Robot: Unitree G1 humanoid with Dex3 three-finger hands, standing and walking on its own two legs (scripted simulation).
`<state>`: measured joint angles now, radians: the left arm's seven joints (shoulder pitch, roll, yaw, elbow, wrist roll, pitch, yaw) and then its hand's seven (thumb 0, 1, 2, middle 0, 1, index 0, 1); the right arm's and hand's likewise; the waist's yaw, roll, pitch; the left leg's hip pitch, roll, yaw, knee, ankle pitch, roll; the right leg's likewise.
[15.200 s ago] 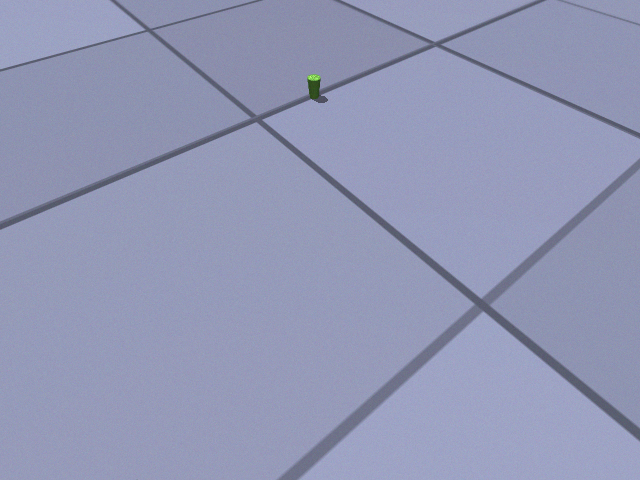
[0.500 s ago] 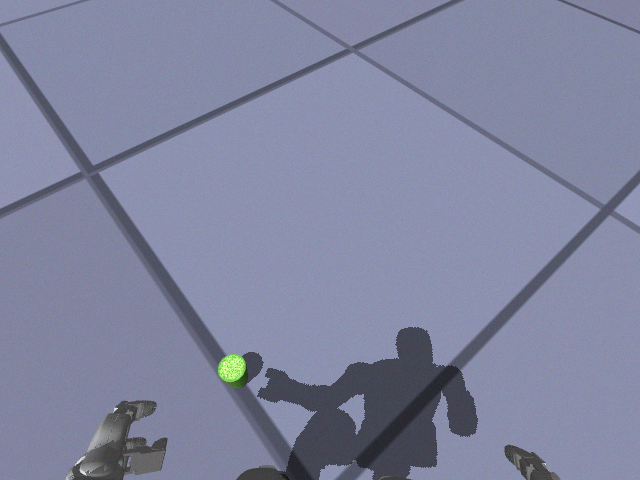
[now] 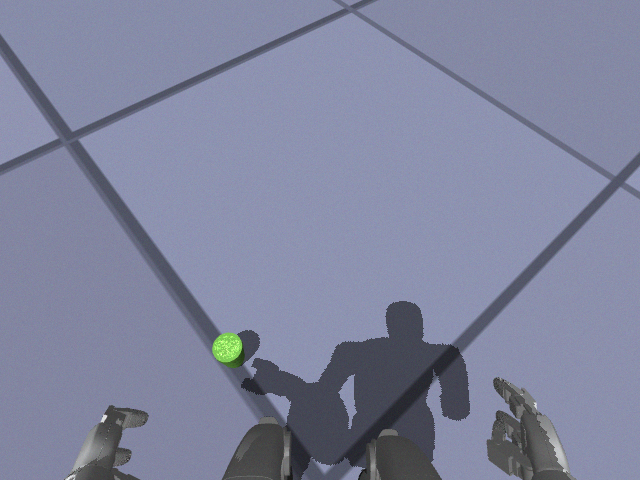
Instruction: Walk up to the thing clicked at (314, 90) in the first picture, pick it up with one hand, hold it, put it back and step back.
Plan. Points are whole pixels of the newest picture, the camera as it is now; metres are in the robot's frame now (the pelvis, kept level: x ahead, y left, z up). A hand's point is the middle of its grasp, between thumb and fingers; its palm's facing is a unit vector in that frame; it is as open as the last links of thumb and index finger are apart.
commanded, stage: rise first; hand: left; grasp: from above
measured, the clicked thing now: (231, 353) +0.41 +0.26 -0.63
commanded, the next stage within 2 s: none
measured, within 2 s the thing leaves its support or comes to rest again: neither
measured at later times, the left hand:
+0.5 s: hand (159, 430) +0.19 +0.29 -0.27, palm faces -0.39 -0.61 -0.68, open 13.9 cm
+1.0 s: hand (179, 380) +0.30 +0.32 -0.42, palm faces -0.47 -0.24 -0.85, open 13.9 cm
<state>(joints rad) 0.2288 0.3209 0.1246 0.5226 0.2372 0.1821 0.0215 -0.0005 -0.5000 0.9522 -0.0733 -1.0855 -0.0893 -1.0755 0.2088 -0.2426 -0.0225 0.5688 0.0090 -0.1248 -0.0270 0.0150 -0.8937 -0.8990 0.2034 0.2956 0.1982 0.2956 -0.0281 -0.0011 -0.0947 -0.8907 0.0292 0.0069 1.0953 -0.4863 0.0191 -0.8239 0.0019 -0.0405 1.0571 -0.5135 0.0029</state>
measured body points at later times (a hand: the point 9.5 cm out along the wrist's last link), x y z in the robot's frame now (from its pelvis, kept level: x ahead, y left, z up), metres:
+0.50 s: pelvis -0.04 -0.01 -0.13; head +0.13 +0.01 +0.29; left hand +0.21 +0.32 -0.23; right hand +0.16 -0.27 -0.23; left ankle +0.02 +0.10 -0.66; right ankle +0.00 -0.13 -0.66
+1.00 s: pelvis -0.09 -0.01 -0.28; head +0.13 +0.02 +0.11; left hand +0.32 +0.32 -0.37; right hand +0.01 -0.29 -0.41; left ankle +0.02 +0.10 -0.66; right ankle +0.00 -0.13 -0.66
